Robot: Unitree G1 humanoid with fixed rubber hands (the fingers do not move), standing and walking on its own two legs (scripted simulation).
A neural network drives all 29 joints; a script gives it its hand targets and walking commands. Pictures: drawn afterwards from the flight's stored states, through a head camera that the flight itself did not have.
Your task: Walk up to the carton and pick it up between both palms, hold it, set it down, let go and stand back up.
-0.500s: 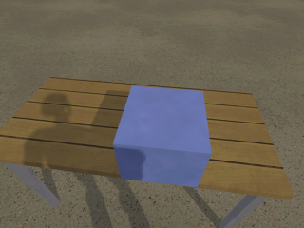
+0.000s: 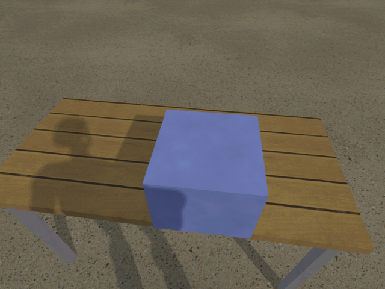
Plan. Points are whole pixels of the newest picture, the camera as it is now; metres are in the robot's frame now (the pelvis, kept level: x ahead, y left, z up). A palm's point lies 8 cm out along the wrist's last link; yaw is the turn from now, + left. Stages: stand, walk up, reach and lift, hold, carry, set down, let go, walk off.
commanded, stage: stand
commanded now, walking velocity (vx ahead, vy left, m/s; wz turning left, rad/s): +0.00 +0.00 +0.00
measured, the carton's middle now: (206, 170) +0.45 -0.01 -0.03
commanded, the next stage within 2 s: none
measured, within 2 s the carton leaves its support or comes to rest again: neither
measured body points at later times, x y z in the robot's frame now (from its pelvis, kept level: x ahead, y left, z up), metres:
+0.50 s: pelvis +0.00 +0.00 +0.00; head +0.00 +0.00 +0.45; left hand +0.08 +0.27 -0.12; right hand +0.08 -0.27 -0.12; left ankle +0.02 +0.13 -0.74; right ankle +0.00 -0.12 -0.74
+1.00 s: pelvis +0.00 +0.00 +0.00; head +0.01 +0.00 +0.45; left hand +0.08 +0.27 -0.12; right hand +0.08 -0.27 -0.12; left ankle +0.02 +0.13 -0.74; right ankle +0.00 -0.12 -0.74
